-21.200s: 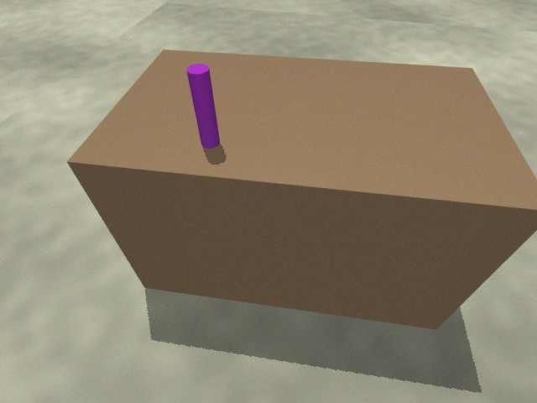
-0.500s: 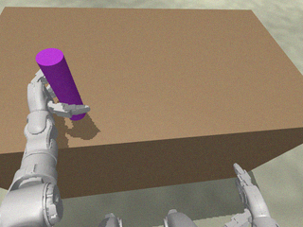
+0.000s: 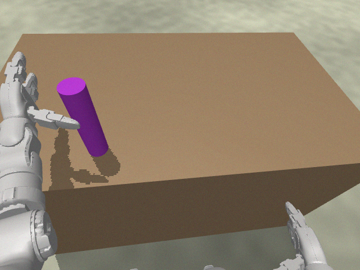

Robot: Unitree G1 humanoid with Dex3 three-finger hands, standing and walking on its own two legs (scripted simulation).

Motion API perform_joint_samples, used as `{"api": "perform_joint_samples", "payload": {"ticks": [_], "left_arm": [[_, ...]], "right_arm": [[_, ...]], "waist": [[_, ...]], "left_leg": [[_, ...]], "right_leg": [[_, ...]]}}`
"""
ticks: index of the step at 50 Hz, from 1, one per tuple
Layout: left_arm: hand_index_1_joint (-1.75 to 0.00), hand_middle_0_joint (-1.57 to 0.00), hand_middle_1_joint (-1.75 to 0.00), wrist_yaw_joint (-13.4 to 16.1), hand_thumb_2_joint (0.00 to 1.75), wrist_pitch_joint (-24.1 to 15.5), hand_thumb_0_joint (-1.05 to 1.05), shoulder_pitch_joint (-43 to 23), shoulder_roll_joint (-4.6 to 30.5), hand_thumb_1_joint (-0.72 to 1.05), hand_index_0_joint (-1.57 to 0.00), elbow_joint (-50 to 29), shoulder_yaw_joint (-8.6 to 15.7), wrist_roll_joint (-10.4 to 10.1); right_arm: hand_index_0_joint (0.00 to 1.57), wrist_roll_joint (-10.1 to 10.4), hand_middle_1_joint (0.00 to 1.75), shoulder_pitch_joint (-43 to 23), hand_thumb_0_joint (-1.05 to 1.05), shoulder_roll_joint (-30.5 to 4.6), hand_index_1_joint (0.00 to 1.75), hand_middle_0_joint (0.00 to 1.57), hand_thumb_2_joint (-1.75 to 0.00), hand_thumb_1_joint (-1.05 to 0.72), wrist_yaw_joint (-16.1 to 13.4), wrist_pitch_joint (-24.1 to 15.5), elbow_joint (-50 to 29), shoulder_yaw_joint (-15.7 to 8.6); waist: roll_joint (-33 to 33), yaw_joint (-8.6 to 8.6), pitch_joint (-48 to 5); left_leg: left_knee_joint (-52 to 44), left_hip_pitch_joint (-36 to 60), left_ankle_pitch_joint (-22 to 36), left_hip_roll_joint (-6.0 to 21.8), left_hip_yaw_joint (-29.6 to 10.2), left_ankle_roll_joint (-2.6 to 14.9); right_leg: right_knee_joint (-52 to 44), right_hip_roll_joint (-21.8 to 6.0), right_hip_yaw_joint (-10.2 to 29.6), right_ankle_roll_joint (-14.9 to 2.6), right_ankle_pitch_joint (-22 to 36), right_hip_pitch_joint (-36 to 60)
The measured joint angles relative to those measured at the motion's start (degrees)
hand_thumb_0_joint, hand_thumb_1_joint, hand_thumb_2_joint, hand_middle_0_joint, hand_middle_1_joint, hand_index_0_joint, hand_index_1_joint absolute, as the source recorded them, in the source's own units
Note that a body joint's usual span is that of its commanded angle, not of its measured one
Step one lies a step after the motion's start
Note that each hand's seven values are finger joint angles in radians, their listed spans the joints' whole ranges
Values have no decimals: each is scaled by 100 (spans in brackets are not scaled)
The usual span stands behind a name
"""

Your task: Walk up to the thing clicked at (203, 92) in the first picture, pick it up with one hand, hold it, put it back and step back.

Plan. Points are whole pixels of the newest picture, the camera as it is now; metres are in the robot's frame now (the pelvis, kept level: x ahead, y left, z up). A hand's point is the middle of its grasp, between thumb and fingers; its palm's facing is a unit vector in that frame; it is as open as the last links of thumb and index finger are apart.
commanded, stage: rise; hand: left
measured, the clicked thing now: (87, 122) +0.45 +0.18 +0.08
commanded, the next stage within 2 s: sink last in 0.14 s
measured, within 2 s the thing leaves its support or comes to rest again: neither
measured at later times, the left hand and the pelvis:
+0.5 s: hand out of the picture +0.38 +0.33 +0.14, palm faces +0.41 -0.86 -0.31, open 17.5 cm; pelvis +0.01 +0.00 +0.02, yaw +1 degrees
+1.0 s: hand (9, 269) +0.16 +0.23 +0.13, palm faces +0.31 -0.87 -0.37, open 17.3 cm; pelvis +0.00 -0.01 +0.03, yaw +3 degrees
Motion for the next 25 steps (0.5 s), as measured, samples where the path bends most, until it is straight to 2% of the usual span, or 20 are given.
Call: {"api": "perform_joint_samples", "payload": {"ticks": [6, 7, 11, 15, 20, 25], "left_arm": [[-2, -5, -3, -411, 3, 537, -2, -15, 249, -50, -7, 100, -50, -165], [-2, -5, -3, -409, 3, 608, -2, 40, 272, -51, -7, 58, -93, -44], [-3, -5, -5, -223, 3, 905, -2, 348, 324, -52, -7, -193, -196, 332], [-5, -6, -6, 38, 3, 1014, -2, 659, 439, -54, -7, -400, -29, 541], [-5, -6, -6, 390, 3, 1031, -2, 1124, 542, -55, -7, -795, 67, 600], [-4, -6, -5, 618, 2, 1059, -2, 2034, 326, -55, -6, -1835, -6, 539]], "right_arm": [[6, 136, 6, -123, -1, 40, 5, 6, -5, 54, -11, -125, 644, 85], [6, 150, 6, -143, -1, 49, 5, 6, -5, 54, 5, -133, 713, 75], [6, 193, 6, -177, -1, 33, 6, 6, -5, 56, 34, -94, 869, -21], [6, 229, 6, -193, -1, -32, 6, 6, -5, 56, -1, -46, 876, -84], [6, 250, 6, -101, -1, -49, 6, 5, -5, 56, -37, -128, 895, -110], [6, 257, 6, -66, -1, -22, 6, 5, -5, 54, -17, -208, 1087, -109]], "waist": [[97, 185, -47], [105, 214, -22], [131, 331, 123], [98, 378, 233], [19, 482, 257], [54, 640, 222]], "left_leg": [[-274, 346, 72, -46, 42, 34], [-320, 406, 88, -59, 56, 38], [-553, 663, 181, -108, 110, 48], [-738, 877, 257, -132, 132, 52], [-915, 1089, 316, -153, 97, 31], [-998, 1290, 308, -157, 60, 18]], "right_leg": [[-293, -45, 25, 28, 87, 349], [-328, -59, 36, 34, 99, 401], [-512, -109, 78, 53, 176, 626], [-657, -132, 91, 58, 232, 816], [-820, -148, 48, 40, 268, 1039], [-949, -149, 4, 30, 272, 1277]]}}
